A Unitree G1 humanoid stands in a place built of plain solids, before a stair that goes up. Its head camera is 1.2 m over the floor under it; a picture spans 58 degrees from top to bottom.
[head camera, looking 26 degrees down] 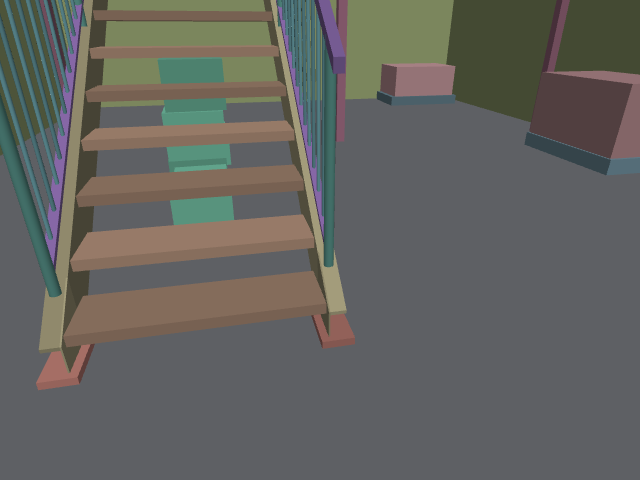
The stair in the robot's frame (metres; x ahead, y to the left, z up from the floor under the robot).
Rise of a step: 0.19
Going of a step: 0.25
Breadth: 0.99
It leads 12 degrees to the left of straight ahead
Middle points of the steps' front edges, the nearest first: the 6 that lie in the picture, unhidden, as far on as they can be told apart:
1.38 0.46 0.18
1.62 0.51 0.37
1.86 0.56 0.55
2.10 0.62 0.74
2.34 0.67 0.92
2.58 0.72 1.11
